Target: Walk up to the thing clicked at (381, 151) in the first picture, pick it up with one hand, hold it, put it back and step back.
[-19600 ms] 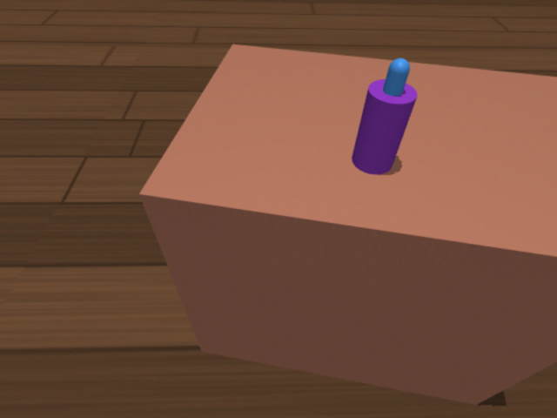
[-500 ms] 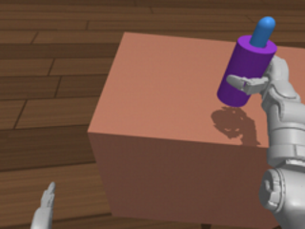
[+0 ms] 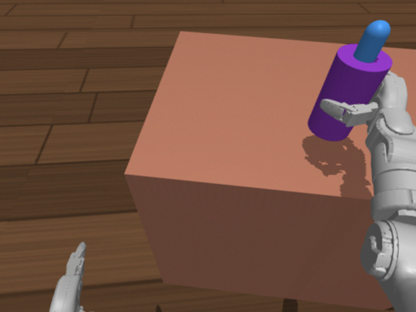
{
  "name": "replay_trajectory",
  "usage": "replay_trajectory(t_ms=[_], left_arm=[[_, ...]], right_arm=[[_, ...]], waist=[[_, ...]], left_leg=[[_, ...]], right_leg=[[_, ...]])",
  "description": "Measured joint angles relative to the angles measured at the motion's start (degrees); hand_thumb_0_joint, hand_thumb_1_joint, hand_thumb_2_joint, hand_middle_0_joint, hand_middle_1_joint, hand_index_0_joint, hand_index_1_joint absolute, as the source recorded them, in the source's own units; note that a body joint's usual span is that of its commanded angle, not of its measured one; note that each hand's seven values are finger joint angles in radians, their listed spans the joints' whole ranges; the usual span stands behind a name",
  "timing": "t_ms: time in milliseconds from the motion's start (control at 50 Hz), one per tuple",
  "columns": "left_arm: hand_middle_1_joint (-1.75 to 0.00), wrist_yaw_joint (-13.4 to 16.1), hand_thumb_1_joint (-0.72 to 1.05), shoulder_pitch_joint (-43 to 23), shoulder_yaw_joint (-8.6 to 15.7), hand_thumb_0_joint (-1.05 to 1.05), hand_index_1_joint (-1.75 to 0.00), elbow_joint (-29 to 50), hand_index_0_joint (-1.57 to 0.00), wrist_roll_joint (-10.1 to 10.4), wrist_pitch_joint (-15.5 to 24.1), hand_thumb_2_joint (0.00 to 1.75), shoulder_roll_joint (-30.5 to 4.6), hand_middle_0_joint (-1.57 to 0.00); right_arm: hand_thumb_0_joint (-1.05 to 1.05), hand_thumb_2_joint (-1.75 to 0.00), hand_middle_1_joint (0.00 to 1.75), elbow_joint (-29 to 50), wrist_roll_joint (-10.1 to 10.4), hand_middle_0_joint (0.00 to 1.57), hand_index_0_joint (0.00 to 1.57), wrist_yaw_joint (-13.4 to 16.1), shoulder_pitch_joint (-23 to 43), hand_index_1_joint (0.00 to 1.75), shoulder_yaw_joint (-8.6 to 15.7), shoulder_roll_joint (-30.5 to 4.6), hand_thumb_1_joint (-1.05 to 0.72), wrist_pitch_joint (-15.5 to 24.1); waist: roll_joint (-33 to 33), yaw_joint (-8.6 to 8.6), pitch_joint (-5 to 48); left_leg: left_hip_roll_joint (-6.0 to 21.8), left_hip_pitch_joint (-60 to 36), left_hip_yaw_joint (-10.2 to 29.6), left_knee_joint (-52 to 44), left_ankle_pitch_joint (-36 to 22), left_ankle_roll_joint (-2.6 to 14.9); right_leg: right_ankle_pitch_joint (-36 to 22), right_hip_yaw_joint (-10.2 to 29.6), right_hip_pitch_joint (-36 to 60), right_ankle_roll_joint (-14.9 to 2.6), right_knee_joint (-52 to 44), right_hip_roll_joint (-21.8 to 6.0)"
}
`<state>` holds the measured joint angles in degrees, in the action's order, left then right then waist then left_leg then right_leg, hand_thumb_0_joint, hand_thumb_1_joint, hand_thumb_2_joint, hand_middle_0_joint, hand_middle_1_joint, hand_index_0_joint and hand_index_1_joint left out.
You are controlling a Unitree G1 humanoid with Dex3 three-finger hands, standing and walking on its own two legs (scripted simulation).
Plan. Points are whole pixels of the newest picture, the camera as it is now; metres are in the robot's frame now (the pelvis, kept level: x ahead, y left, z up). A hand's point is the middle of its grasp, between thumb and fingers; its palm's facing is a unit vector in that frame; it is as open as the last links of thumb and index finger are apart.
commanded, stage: lower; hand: right
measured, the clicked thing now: (350, 83) +0.48 -0.19 +0.22
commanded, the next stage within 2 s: loosen in 0.66 s
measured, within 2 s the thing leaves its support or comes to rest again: rests again in 0.66 s
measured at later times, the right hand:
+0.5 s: hand (336, 111) +0.50 -0.21 +0.14, palm faces +0.21 +0.98 -0.03, open 11.1 cm
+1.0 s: hand (336, 114) +0.50 -0.21 +0.13, palm faces +0.21 +0.98 -0.02, open 11.1 cm
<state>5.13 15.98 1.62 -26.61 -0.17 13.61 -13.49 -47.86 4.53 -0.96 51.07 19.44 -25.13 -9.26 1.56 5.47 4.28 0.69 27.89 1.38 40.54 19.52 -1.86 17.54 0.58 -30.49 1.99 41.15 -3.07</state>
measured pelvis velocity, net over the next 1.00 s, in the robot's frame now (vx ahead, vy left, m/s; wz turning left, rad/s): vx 0.00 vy -0.01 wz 0.02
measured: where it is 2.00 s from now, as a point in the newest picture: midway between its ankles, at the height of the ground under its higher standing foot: outside the picture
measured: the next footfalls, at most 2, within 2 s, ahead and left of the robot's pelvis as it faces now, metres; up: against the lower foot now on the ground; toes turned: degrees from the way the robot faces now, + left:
none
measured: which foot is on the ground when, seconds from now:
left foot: down 0.00-1.00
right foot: down 0.00-1.00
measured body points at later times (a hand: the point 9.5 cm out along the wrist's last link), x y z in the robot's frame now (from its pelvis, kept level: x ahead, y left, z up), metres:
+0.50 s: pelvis +0.00 +0.00 +0.00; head +0.06 -0.01 +0.44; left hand +0.14 +0.26 -0.06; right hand +0.48 -0.26 +0.15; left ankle +0.01 +0.14 -0.71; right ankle +0.03 -0.14 -0.71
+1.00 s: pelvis +0.00 -0.01 -0.01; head +0.07 -0.02 +0.44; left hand +0.15 +0.25 -0.06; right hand +0.49 -0.26 +0.14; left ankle +0.01 +0.14 -0.71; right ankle +0.03 -0.14 -0.71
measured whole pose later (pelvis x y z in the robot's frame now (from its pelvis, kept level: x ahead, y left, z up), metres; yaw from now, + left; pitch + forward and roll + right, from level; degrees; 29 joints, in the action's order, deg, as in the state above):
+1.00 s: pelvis +0.00 -0.01 -0.01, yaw +1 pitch +12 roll +2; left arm 2.8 16.1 -0.1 -21.5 -1.4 9.3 -13.0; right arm -61.6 2.6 -1.6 51.9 23.2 -28.0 8.1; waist 0.7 8.5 4.6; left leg -0.2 34.5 1.6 42.2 19.5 -2.1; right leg 18.8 0.6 -37.8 1.7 44.7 -3.9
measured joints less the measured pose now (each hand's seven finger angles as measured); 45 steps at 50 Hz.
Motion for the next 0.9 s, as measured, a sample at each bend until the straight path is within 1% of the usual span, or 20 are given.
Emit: replay_trajectory(t_ms=[80, 260, 380, 460, 560, 620, 680, 740, 780, 820, 900], left_arm=[[-0.05, -0.34, -0.53, 0.42, -0.52, -0.01, -0.05, 1.12, -0.05, -0.04, -0.38, 0.04, 0.32, -0.05], [-0.04, -0.95, -0.53, 0.81, -0.46, -0.01, -0.05, 2.16, -0.05, -0.12, -1.7, 0.04, 0.01, -0.05], [-0.04, -1.41, -0.53, 0.95, -1.18, -0.01, -0.05, 3.63, -0.05, -0.38, -2.39, 0.05, 0.06, -0.05], [-0.04, -1.57, -0.53, 0.5, -1.08, -0.01, -0.05, 3.41, -0.05, -0.6, -2.69, 0.05, 0.11, -0.05], [-0.04, -1.43, -0.53, 0.14, -1.96, -0.01, -0.05, 3.59, -0.05, -0.72, -3.25, 0.05, 0.29, -0.05], [-0.04, -1.46, -0.53, -0.01, -2.18, -0.01, -0.05, 3.89, -0.05, -0.95, -3.72, 0.05, 0.44, -0.05], [-0.04, -1.44, -0.53, -0.09, -1.95, -0.01, -0.05, 3.2, -0.05, -0.95, -3.62, 0.05, 0.5, -0.05], [-0.04, -1.54, -0.53, -0.39, -2.0, -0.01, -0.05, 2.95, -0.05, -1.23, -3.88, 0.05, 0.47, -0.05], [-0.04, -1.74, -0.53, -0.51, -1.91, -0.01, -0.05, 2.92, -0.05, -1.17, -4.08, 0.05, 0.53, -0.05], [-0.04, -1.89, -0.53, -0.53, -1.91, -0.01, -0.05, 3.57, -0.05, -1.23, -4.43, 0.05, 0.53, -0.05], [-0.05, -2.12, -0.52, -0.38, -1.75, -0.01, -0.05, 4.27, -0.06, -1.23, -4.25, 0.04, 0.51, -0.06]], right_arm=[[-0.02, -1.1, 1.0, -1.74, -0.38, 0.61, 0.68, -0.08, 0.92, 1.03, 0.47, -0.54, 0.56, 1.29], [-0.02, -1.1, 1.0, -6.71, -1.13, 0.61, 0.68, -0.12, 2.94, 1.02, 1.38, -1.89, 0.56, 4.72], [-0.02, -1.1, 1.0, -8.69, -1.61, 0.61, 0.68, -0.65, 2.25, 1.02, 2.39, -2.1, 0.56, 7.82], [-0.02, -1.1, 1.0, -9.4, -1.77, 0.61, 0.68, -0.4, 1.36, 1.02, 2.84, -2.14, 0.56, 9.89], [-0.02, -1.1, 1.0, -9.9, -1.93, 0.61, 0.68, 0.0, 0.26, 1.02, 3.23, -1.98, 0.56, 12.5], [-0.02, -1.1, 1.0, -9.92, -2.25, 0.61, 0.68, 0.12, -0.58, 1.02, 3.62, -1.95, 0.56, 13.2], [-0.02, -1.1, 1.0, -11.16, -1.6, 0.61, 0.69, -0.24, -0.39, 1.02, 3.67, -1.95, 0.56, 14.5], [-0.02, -1.1, 0.99, -11.96, -2.06, 0.62, 0.69, 0.1, -0.3, 1.02, 3.52, -2.16, 0.56, 15.73], [-0.02, -1.1, 0.99, -13.05, -1.74, 0.62, 0.69, -0.24, 0.18, 1.02, 3.54, -2.4, 0.56, 16.29], [-0.02, -1.1, 0.99, -13.28, -1.87, 0.62, 0.69, -0.43, 0.29, 1.01, 3.74, -2.54, 0.56, 16.59], [-0.02, -1.04, 0.94, -13.64, -2.0, 0.65, 0.72, -0.72, 0.54, 0.95, 3.51, -2.67, 0.53, 17.14]], waist=[[-0.11, 0.33, 0.08], [-0.31, 1.17, -0.35], [-0.83, 1.85, -0.56], [-0.9, 2.33, -0.81], [-1.09, 2.8, -0.89], [-1.13, 3.09, -0.66], [-1.02, 2.97, -0.3], [-0.99, 2.94, 0.11], [-0.91, 2.95, 0.2], [-0.95, 2.97, 0.3], [-0.91, 2.97, 0.4]], left_leg=[[0.0, 0.68, 0.12, 0.17, -0.01, -0.08], [-0.09, 2.33, 0.37, 0.48, -0.23, -0.24], [-0.38, 3.53, 0.54, 0.53, -0.51, -0.21], [-0.59, 4.25, 0.53, 0.61, -0.63, -0.18], [-0.78, 4.95, 0.49, 0.77, -0.59, -0.19], [-0.87, 5.14, 0.54, 0.7, -0.55, -0.22], [-0.9, 5.35, 0.38, 0.77, -0.38, -0.23], [-0.93, 5.56, 0.36, 0.88, -0.26, -0.26], [-0.93, 5.76, 0.24, 1.02, -0.18, -0.27], [-0.92, 5.98, 0.26, 1.16, -0.13, -0.3], [-0.9, 6.28, 0.2, 1.37, -0.06, -0.28]], right_leg=[[0.08, -0.1, -0.67, -0.07, 0.26, 0.0], [0.12, -0.31, -2.37, -0.24, 0.88, -0.09], [0.04, -0.44, -3.54, -0.2, 1.12, -0.37], [0.13, -0.39, -4.38, -0.17, 1.52, -0.57], [0.36, -0.33, -5.21, -0.19, 2.01, -0.77], [0.55, -0.37, -5.46, -0.21, 2.14, -0.86], [0.82, -0.2, -5.87, -0.21, 2.52, -0.88], [1.02, -0.17, -6.16, -0.22, 2.79, -0.91], [1.13, -0.03, -6.47, -0.24, 3.06, -0.91], [1.17, -0.05, -6.67, -0.26, 3.17, -0.89], [1.22, 0.02, -7.01, -0.24, 3.39, -0.87]])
